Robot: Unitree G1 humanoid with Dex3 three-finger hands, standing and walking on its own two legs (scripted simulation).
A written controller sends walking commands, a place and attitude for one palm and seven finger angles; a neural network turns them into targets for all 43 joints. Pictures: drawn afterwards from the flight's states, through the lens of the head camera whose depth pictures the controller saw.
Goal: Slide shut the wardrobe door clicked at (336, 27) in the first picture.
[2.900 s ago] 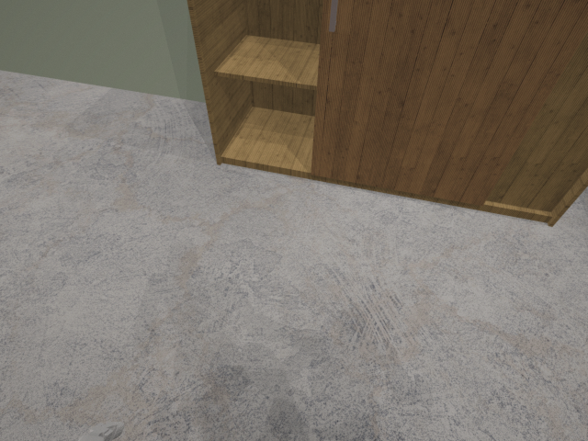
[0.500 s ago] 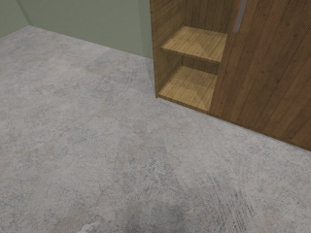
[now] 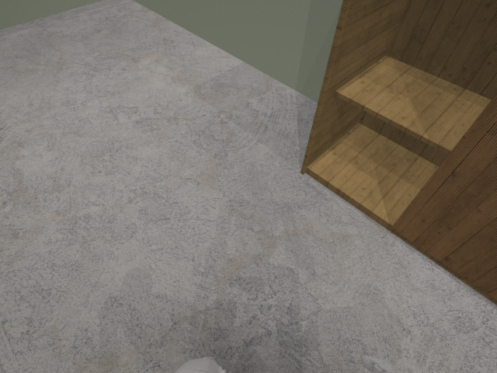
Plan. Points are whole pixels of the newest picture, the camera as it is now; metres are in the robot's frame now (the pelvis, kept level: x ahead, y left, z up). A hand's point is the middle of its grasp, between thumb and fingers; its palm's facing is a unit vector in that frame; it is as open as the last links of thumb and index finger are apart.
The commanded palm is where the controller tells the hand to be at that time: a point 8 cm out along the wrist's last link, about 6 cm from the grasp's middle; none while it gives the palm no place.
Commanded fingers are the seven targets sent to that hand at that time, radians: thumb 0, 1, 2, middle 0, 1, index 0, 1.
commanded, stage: walk to a spot facing it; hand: right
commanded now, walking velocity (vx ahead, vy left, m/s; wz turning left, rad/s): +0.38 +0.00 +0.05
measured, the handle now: out of the picture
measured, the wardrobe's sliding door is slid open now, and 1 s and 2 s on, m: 0.50 0.50 0.50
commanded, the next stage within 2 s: turn to face it in 0.38 s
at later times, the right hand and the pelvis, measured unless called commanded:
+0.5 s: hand (387, 354) +0.21 -0.24 -0.17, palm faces +0.00 +0.99 -0.13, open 7.4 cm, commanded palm none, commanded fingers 0.00 -0.90 -0.90 0.20 0.30 0.20 0.30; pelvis +0.22 -0.06 +0.02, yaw +5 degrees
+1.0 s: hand (363, 241) +0.43 -0.21 -0.14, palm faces +0.16 +0.96 -0.21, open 7.4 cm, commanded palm none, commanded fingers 0.00 -0.90 -0.90 0.20 0.30 0.20 0.30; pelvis +0.34 -0.03 +0.01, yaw -10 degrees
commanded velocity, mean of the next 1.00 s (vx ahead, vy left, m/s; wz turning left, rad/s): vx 0.14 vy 0.00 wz -0.24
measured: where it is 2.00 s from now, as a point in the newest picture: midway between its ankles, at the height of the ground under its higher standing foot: (265, 334)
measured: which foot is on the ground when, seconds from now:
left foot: down 0.00-0.36, up 0.38-0.78, down 0.80-1.00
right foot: up 0.00-0.32, down 0.34-0.82, up 0.84-1.00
